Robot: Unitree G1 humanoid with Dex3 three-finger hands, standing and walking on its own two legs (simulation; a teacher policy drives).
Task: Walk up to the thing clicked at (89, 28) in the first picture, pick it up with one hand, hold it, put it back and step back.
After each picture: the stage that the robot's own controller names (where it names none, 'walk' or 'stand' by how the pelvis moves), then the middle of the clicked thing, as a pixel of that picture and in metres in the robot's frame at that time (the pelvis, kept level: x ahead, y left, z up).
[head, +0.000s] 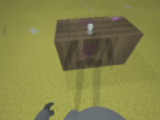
stand; (90, 29) +1.04 +0.10 -0.05
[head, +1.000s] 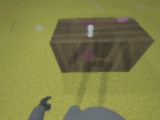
walk; (90, 31) +0.92 +0.10 -0.02
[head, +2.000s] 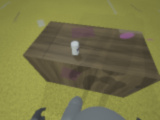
walk; (75, 48) +0.55 +0.24 -0.03
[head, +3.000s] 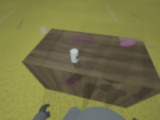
stand; (74, 55) +0.51 +0.21 -0.03
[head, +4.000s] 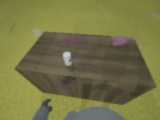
stand; (67, 58) +0.48 +0.25 -0.05
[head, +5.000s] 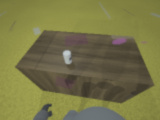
stand; (67, 57) +0.50 +0.25 -0.05
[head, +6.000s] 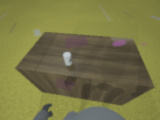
stand; (67, 59) +0.49 +0.25 -0.05
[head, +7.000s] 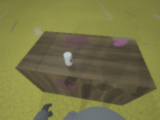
stand; (68, 59) +0.48 +0.24 -0.05
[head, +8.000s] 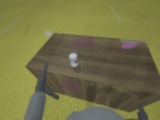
rise first; (73, 60) +0.48 +0.23 -0.05
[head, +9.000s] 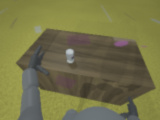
go down; (70, 56) +0.52 +0.21 -0.04
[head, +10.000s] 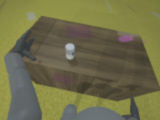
go down; (70, 51) +0.49 +0.20 -0.01
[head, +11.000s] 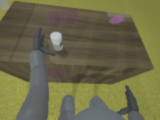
close in; (57, 41) +0.51 +0.22 +0.03
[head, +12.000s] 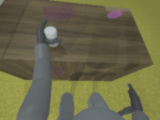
close; (52, 37) +0.53 +0.23 +0.05
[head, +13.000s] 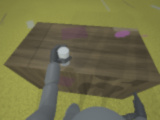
lift; (64, 56) +0.40 +0.20 +0.08
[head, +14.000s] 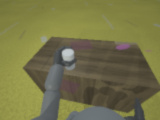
hold; (69, 59) +0.32 +0.17 +0.17
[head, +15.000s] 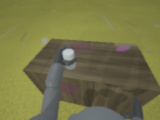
hold; (69, 59) +0.34 +0.17 +0.17
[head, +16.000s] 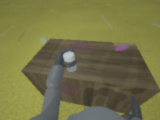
hold; (70, 62) +0.33 +0.17 +0.15
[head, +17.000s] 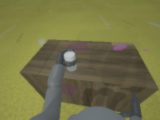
crouch; (70, 61) +0.35 +0.16 +0.15
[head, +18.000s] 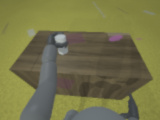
crouch; (61, 44) +0.46 +0.20 +0.15
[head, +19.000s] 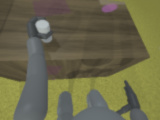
lower; (44, 32) +0.55 +0.23 +0.07
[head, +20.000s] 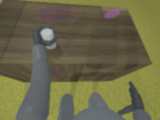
lower; (49, 39) +0.52 +0.23 +0.05
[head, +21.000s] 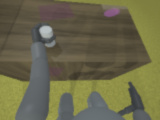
lower; (48, 37) +0.53 +0.23 +0.05
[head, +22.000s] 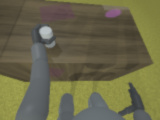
lower; (48, 37) +0.52 +0.24 +0.05
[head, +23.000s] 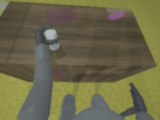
open; (52, 40) +0.52 +0.23 +0.04
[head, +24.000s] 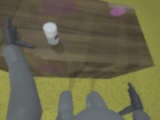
rise; (51, 34) +0.51 +0.23 +0.05
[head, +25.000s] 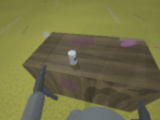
sink last; (72, 57) +0.50 +0.22 +0.00
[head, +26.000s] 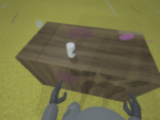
stand; (71, 50) +0.52 +0.22 +0.01
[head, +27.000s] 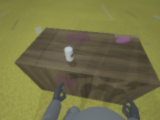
stand; (69, 54) +0.50 +0.24 +0.00
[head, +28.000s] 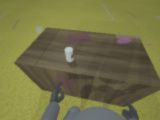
stand; (69, 54) +0.50 +0.23 +0.01
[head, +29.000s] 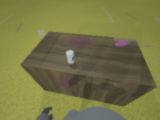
stand; (70, 57) +0.52 +0.23 -0.05
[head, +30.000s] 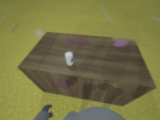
stand; (69, 58) +0.50 +0.24 -0.05
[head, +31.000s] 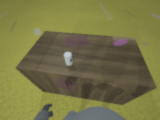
stand; (68, 58) +0.48 +0.24 -0.05
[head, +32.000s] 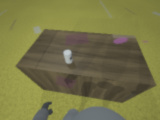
walk; (68, 56) +0.49 +0.25 -0.05
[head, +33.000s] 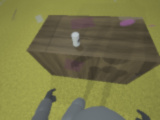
walk; (75, 39) +0.63 +0.22 -0.04
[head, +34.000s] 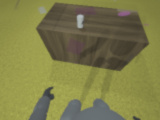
walk; (80, 21) +0.90 +0.20 -0.03
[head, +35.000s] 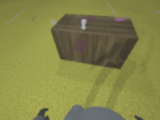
stand; (83, 24) +1.13 +0.26 -0.03
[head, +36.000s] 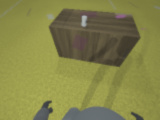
stand; (84, 21) +1.12 +0.20 -0.05
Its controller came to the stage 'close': yes
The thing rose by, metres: 0.20
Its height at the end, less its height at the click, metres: +0.00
